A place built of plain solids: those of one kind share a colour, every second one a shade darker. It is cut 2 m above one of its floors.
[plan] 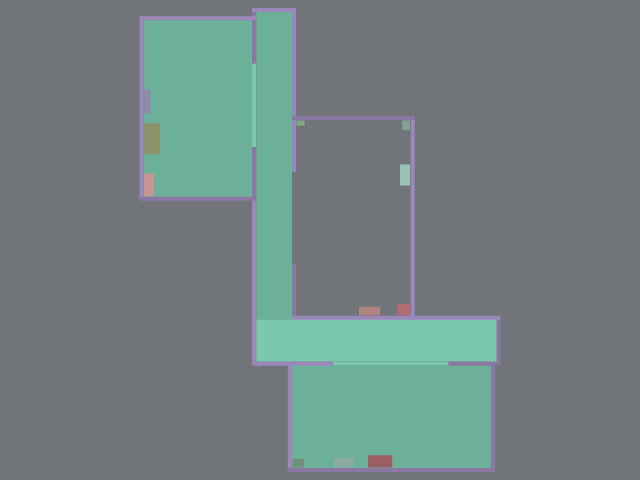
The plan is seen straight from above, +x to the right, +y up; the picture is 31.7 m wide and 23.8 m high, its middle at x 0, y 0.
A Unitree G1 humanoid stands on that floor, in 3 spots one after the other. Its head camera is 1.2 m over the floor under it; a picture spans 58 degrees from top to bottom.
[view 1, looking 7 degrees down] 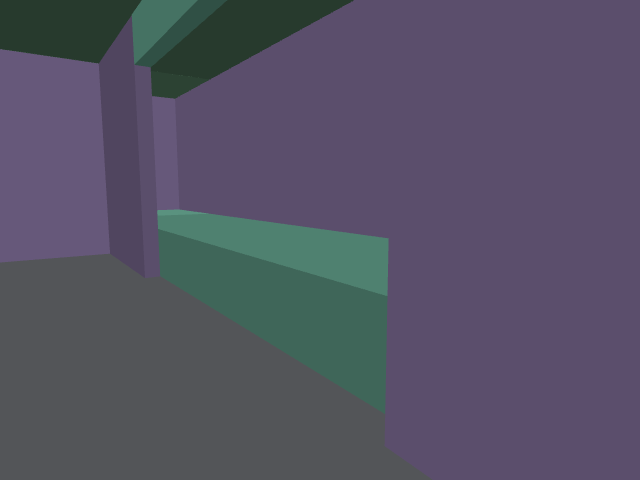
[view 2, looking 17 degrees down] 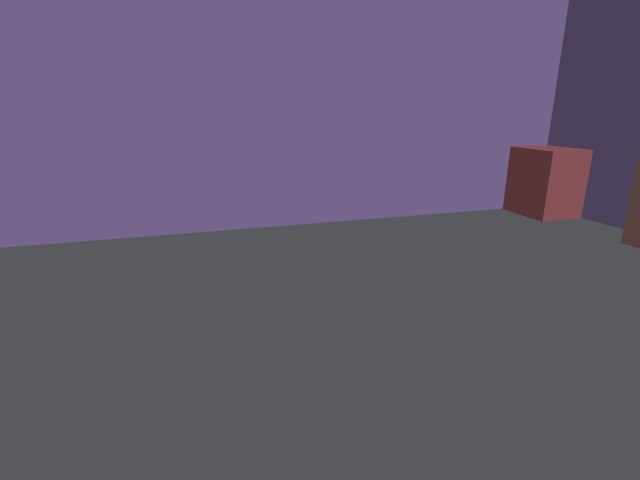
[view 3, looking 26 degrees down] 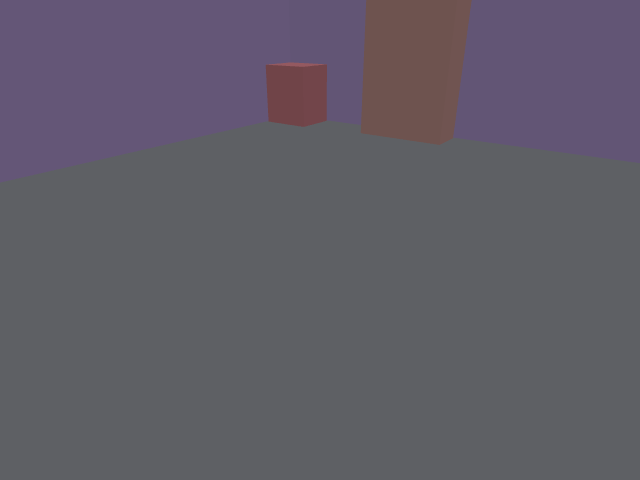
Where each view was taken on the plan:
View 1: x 0.14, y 4.76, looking -125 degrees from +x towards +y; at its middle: floor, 4.58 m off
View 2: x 0.14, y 0.49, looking -17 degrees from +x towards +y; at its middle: ground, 4.10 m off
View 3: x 0.14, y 1.51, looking -54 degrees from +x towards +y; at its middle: ground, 2.74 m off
